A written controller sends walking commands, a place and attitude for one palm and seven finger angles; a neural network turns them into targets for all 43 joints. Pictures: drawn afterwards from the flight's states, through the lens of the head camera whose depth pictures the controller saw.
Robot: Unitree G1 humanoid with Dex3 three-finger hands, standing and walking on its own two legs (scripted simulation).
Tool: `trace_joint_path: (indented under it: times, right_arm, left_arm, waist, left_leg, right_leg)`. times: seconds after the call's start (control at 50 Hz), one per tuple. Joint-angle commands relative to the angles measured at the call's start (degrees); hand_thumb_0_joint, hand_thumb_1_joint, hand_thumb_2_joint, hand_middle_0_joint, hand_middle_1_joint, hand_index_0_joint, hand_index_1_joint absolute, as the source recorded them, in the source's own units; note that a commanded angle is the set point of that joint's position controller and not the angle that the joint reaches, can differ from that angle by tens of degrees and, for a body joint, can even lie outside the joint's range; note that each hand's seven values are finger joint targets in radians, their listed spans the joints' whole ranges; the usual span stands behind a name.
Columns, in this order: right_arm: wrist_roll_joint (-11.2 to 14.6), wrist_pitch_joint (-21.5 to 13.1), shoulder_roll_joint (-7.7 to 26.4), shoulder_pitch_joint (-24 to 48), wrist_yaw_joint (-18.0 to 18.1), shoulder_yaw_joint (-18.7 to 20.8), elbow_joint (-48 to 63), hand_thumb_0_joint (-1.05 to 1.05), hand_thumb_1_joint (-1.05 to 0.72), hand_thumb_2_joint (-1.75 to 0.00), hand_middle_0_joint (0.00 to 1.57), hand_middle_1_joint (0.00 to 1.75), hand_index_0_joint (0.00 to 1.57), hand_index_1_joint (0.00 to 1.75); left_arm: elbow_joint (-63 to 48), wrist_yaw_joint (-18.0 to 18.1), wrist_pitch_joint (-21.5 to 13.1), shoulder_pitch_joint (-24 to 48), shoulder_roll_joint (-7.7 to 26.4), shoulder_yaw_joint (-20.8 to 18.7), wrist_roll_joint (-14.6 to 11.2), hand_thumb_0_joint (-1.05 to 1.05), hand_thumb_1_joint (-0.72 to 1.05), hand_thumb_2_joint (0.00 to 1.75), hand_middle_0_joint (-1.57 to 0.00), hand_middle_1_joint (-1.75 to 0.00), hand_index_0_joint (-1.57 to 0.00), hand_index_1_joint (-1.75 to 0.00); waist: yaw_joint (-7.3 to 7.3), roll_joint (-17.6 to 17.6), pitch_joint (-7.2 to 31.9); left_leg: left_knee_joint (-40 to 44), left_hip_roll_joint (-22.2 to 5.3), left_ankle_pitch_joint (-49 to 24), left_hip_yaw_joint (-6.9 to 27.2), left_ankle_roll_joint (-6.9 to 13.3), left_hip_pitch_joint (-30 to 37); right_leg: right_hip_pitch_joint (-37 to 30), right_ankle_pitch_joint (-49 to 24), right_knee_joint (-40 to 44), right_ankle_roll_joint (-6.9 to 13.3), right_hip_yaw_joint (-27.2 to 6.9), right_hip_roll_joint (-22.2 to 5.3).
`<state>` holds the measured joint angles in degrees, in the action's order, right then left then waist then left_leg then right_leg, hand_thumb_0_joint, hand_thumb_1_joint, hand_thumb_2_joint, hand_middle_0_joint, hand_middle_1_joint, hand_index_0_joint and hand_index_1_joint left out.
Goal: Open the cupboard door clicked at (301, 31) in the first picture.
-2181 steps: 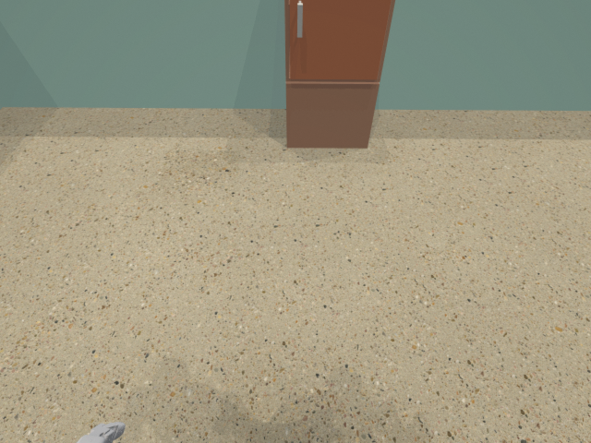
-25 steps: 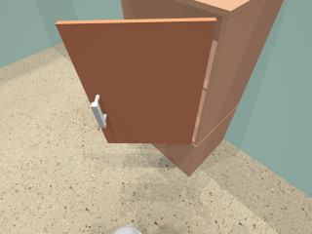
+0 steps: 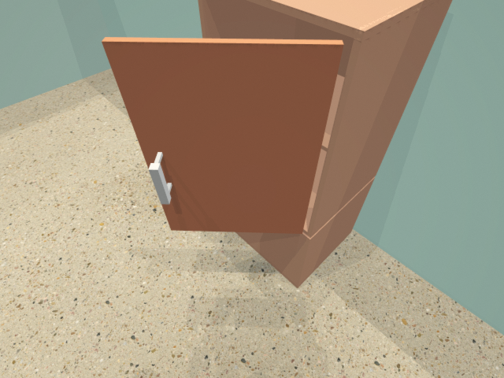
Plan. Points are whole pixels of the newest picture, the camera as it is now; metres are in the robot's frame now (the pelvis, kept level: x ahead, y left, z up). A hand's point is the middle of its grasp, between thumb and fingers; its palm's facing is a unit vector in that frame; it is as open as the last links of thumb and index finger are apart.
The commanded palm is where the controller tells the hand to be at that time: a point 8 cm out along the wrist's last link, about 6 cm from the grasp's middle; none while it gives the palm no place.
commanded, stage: look again from close up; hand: left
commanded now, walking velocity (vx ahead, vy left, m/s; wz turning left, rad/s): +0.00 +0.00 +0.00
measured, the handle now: (162, 178) +0.56 +0.25 -0.07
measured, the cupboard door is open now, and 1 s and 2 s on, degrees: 44 44 44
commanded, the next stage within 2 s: raise the hand with hooked fingers in 0.42 s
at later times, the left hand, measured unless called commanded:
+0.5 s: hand out of the picture -0.01 +0.17 -0.17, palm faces +0.03 -0.99 -0.17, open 7.4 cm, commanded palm none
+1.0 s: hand out of the picture +0.14 +0.19 -0.10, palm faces +0.12 -0.99 -0.01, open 8.9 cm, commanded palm +0.13 +0.25 -0.07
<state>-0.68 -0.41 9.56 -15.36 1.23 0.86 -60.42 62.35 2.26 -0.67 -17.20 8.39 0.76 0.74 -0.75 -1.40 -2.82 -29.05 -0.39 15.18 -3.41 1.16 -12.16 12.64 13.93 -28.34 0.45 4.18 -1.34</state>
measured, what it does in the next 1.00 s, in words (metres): lowers itself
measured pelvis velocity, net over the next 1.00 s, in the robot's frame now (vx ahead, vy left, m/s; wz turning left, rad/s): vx -0.01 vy -0.02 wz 0.03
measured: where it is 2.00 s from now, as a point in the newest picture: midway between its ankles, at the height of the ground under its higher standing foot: outside the picture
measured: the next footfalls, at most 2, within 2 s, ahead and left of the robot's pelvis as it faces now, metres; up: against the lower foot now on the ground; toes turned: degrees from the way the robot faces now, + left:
none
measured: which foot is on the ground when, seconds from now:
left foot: down 0.00-1.00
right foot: down 0.00-1.00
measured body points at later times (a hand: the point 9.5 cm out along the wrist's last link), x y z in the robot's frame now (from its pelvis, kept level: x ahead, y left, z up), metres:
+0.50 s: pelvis -0.01 +0.00 +0.00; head +0.00 +0.01 +0.45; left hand -0.01 +0.22 -0.16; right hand +0.00 -0.22 -0.15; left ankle +0.01 +0.10 -0.74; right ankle +0.02 -0.11 -0.74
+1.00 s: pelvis -0.01 -0.02 -0.10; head +0.06 +0.01 +0.34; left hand +0.13 +0.24 -0.10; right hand +0.25 -0.27 -0.13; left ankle +0.01 +0.10 -0.74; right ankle +0.02 -0.12 -0.74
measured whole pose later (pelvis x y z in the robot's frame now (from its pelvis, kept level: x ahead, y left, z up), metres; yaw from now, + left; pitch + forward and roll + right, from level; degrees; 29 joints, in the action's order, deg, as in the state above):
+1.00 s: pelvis -0.01 -0.02 -0.10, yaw +2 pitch +15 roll +0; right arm 0.5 -14.8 15.5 -6.5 0.2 5.5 -28.7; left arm 10.3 -20.1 -33.9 -29.4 11.0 -12.0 -15.7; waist 1.8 3.6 7.1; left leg -70.4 -1.7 32.5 -0.1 -0.3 -53.3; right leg 52.9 31.5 -69.7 2.9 6.0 -1.7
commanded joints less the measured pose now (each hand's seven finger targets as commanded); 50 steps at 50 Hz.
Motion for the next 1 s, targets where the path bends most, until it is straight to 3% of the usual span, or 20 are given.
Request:
trace_joint_path:
  times: [0.0,0.14,0.44,0.48,0.5,0.52,0.54,0.56,0.58,0.6,0.64,0.66,0.72,0.76,0.8,0.86,0.88,0.94,0.96,0.98]
  right_arm:
    - [-0.3,-0.8,4.7,-2.6,-0.2,0.2,3.1,0.0,-0.9,-0.9,0.2,0.3,0.2,0.3]
    - [-0.3,-0.9,5.7,-2.9,-0.3,0.1,3.0,0.0,-0.9,-0.9,0.2,0.3,0.2,0.3]
    - [0.0,-1.6,5.0,-3.2,-0.2,-0.5,-0.3,0.0,-0.9,-0.9,0.2,0.3,0.2,0.3]
    - [0.1,-1.8,4.9,-3.2,-0.1,-0.6,-0.7,0.0,-0.9,-0.9,0.2,0.3,0.2,0.3]
    - [0.4,-1.9,6.1,1.6,-0.2,-0.5,2.4,0.0,-0.9,-0.9,0.2,0.3,0.2,0.3]
    - [3.1,-10.1,15.4,1.2,2.2,0.5,23.5,0.0,-0.9,-0.9,0.2,0.3,0.2,0.3]
    - [3.3,-15.7,10.3,6.2,4.0,-1.7,19.8,0.0,-0.9,-0.9,0.2,0.3,0.2,0.3]
    - [3.5,-17.1,11.0,5.9,4.2,-0.7,16.4,0.0,-0.9,-0.9,0.2,0.3,0.2,0.3]
    - [4.2,-16.9,8.0,4.0,3.4,-0.2,15.9,0.0,-0.9,-0.9,0.2,0.3,0.2,0.3]
    - [4.6,-17.4,10.9,4.9,3.4,-0.3,20.6,0.0,-0.9,-0.9,0.2,0.3,0.2,0.3]
    - [3.0,-18.8,12.6,5.4,3.3,1.4,22.6,0.0,-0.9,-0.9,0.2,0.3,0.2,0.3]
    - [2.6,-18.6,12.6,5.1,2.6,2.1,24.2,0.0,-0.9,-0.9,0.2,0.3,0.2,0.3]
    - [1.2,-19.2,11.5,7.1,0.5,4.1,29.0,0.0,-0.9,-0.9,0.2,0.3,0.2,0.3]
    - [1.4,-18.6,12.0,8.2,-1.5,5.4,32.2,0.0,-0.9,-0.9,0.2,0.3,0.2,0.3]
    - [1.3,-18.3,12.3,10.4,-2.4,5.5,35.2,0.0,-0.9,-0.9,0.2,0.3,0.2,0.3]
    - [1.4,-17.1,11.6,10.1,-1.8,5.9,37.4,0.0,-0.9,-0.9,0.2,0.3,0.2,0.3]
    - [1.4,-16.9,11.2,10.7,-1.7,5.7,39.2,0.0,-0.9,-0.9,0.2,0.3,0.2,0.3]
    - [1.3,-16.6,9.6,8.8,-0.8,5.4,38.8,0.0,-0.9,-0.9,0.2,0.3,0.2,0.3]
    - [0.8,-16.3,10.0,7.8,-0.4,4.9,38.0,0.0,-0.9,-0.9,0.2,0.3,0.2,0.3]
    - [1.2,-16.4,10.3,7.9,0.4,5.3,37.6,0.0,-0.9,-0.9,0.2,0.3,0.2,0.3]
  left_arm:
    - [-3.7,0.2,-0.8,-0.8,6.7,-1.2,0.3,0.0,0.9,0.9,-0.2,-0.3,-0.2,-0.3]
    - [-3.2,-0.2,-0.7,-3.2,6.5,-1.1,0.4,0.0,0.9,0.9,-0.2,-0.3,-0.2,-0.3]
    - [-2.0,-0.3,-1.2,-3.0,6.5,-1.0,0.0,0.0,0.9,0.9,-0.2,-0.3,-0.2,-0.3]
    - [-1.9,-0.2,-1.2,-3.2,6.5,-0.9,0.1,0.0,0.9,0.9,-0.2,-0.3,-0.2,-0.3]
    - [0.5,2.0,-1.4,-6.8,6.7,-0.7,0.7,0.0,0.9,0.9,-0.2,-0.3,-0.2,-0.3]
    - [-91.0,1.7,-14.1,36.0,19.6,-8.6,-12.5,0.0,0.88,0.89,-0.2,-0.32,-0.2,-0.32]
    - [-74.8,4.2,-10.8,10.2,16.3,-8.3,-7.5,0.0,0.85,0.88,-0.2,-0.33,-0.2,-0.33]
    - [-67.0,6.6,-7.7,7.7,12.0,-6.2,-8.3,0.0,0.83,0.87,-0.21,-0.34,-0.21,-0.34]
    - [-54.7,6.3,-2.5,-8.3,-2.4,2.1,-8.7,0.0,0.81,0.86,-0.21,-0.36,-0.21,-0.36]
    - [-64.7,5.0,-4.2,0.1,-1.3,2.3,-11.7,0.0,0.78,0.85,-0.21,-0.37,-0.21,-0.37]
    - [-59.1,3.0,-10.4,-0.5,0.7,-0.4,-10.3,0.0,0.74,0.83,-0.21,-0.4,-0.21,-0.4]
    - [-52.0,1.4,-13.1,-5.2,-0.4,-1.6,-10.0,0.0,0.71,0.82,-0.21,-0.42,-0.21,-0.42]
    - [-48.4,-7.3,-24.9,-19.9,-0.7,-6.3,-13.2,0.0,0.64,0.79,-0.22,-0.47,-0.22,-0.47]
    - [-46.7,-14.4,-31.5,-24.9,4.5,-13.1,-15.0,0.0,0.6,0.77,-0.22,-0.5,-0.22,-0.5]
    - [-48.9,-21.4,-37.8,-19.2,7.2,-14.2,-15.8,0.0,0.55,0.75,-0.22,-0.53,-0.22,-0.53]
    - [-55.9,-23.1,-39.5,-13.9,13.7,-21.2,-16.4,0.0,0.48,0.72,-0.23,-0.57,-0.23,-0.57]
    - [-62.0,-23.1,-39.7,-12.0,12.4,-20.0,-17.2,0.0,0.46,0.71,-0.23,-0.58,-0.23,-0.58]
    - [-77.2,-21.3,-41.6,-6.5,13.1,-20.7,-19.8,0.0,0.39,0.68,-0.24,-0.63,-0.24,-0.63]
    - [-80.2,-21.5,-42.0,-2.3,13.1,-19.4,-20.5,0.0,0.36,0.67,-0.24,-0.64,-0.24,-0.64]
    - [-82.0,-21.9,-42.4,-1.5,13.5,-19.1,-20.4,0.0,0.34,0.66,-0.24,-0.66,-0.24,-0.66]
  waist:
    - [-0.06,2.0,-2.8]
    - [0.45,2.7,-3.1]
    - [0.94,1.1,-0.7]
    - [1.11,1.2,-0.5]
    - [3.04,-0.2,-2.1]
    - [-5.58,-12.1,26.0]
    - [1.28,-16.6,21.9]
    - [-0.16,-13.2,15.6]
    - [-1.01,-5.1,6.9]
    - [-1.93,-2.8,0.2]
    - [-3.41,8.6,-3.9]
    - [-2.55,12.3,-5.6]
    - [3.28,20.3,3.4]
    - [5.75,13.3,7.8]
    - [4.16,6.0,11.0]
    - [5.87,-0.6,18.8]
    - [5.94,-3.9,22.7]
    - [3.76,-10.6,29.9]
    - [1.17,-8.4,29.2]
    - [0.83,-7.6,28.7]
  left_leg:
    - [8.0,-4.7,1.5,6.9,0.4,-4.3]
    - [11.0,-4.3,6.5,8.0,0.9,-6.4]
    - [10.4,-4.5,-2.0,6.8,0.4,-3.7]
    - [10.2,-4.7,-3.9,6.7,0.5,-3.5]
    - [0.4,-5.8,-7.4,3.8,-1.0,-3.8]
    - [6.7,0.3,-7.6,4.1,-0.7,12.1]
    - [8.8,-1.3,-5.6,3.0,-0.8,10.2]
    - [8.9,-1.7,2.0,4.3,-2.1,2.1]
    - [9.6,-1.8,6.4,5.7,-1.5,-2.4]
    - [8.1,-1.2,8.8,7.0,-1.0,-6.4]
    - [1.5,-0.2,11.4,7.3,-0.6,-12.2]
    - [-2.0,0.6,11.5,6.5,-1.0,-15.9]
    - [-12.5,1.5,8.4,3.7,-1.6,-24.5]
    - [-17.4,2.6,4.5,2.6,-2.5,-27.5]
    - [-23.2,3.0,2.9,2.1,-2.6,-31.3]
    - [-29.5,2.8,2.0,1.6,-1.5,-37.0]
    - [-30.2,2.4,0.9,1.7,-1.2,-35.8]
    - [-34.2,1.2,-4.3,3.1,-0.3,-31.8]
    - [-34.9,0.9,-1.7,4.1,-0.3,-33.6]
    - [-36.8,0.5,-0.6,4.4,0.0,-35.0]
  right_leg:
    - [3.1,6.3,7.0,1.9,-6.5,-5.0]
    - [2.2,7.4,7.3,1.6,-6.3,-4.6]
    - [-1.0,-0.1,8.0,1.4,-5.6,-5.7]
    - [-1.8,-2.3,7.7,1.3,-5.3,-5.7]
    - [0.8,-13.8,6.5,1.3,-7.2,-7.5]
    - [-4.4,-9.6,2.4,1.2,-1.7,-1.1]
    - [-1.6,-1.2,-1.5,2.8,0.0,0.7]
    - [0.8,3.2,-1.7,1.9,1.2,0.3]
    - [4.9,3.5,-0.8,1.4,2.4,0.9]
    - [6.9,5.0,-0.4,0.9,2.3,0.6]
    - [15.2,12.1,-1.4,0.1,2.4,0.8]
    - [19.0,15.1,-3.0,0.2,2.8,0.9]
    - [24.2,18.5,-11.3,0.5,1.8,1.1]
    - [22.5,12.7,-16.6,1.6,0.3,0.9]
    - [25.3,7.2,-22.9,2.1,-0.6,0.4]
    - [27.1,4.8,-29.2,2.1,-4.6,0.2]
    - [27.3,3.8,-30.6,2.0,-5.0,0.4]
    - [28.4,-1.9,-32.2,1.7,-5.8,0.8]
    - [31.1,1.9,-32.9,1.5,-5.5,1.6]
    - [32.6,3.7,-32.3,1.5,-6.7,1.5]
